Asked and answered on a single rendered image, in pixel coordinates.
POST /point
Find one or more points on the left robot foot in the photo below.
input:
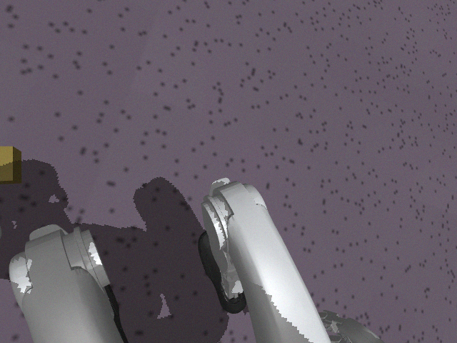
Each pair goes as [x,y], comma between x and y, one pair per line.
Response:
[115,308]

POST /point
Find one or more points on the small box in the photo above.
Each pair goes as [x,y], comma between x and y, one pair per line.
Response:
[10,165]

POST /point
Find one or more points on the right robot hand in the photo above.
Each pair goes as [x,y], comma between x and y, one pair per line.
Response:
[350,330]

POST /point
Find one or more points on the right robot foot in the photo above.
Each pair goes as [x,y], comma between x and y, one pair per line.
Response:
[234,305]

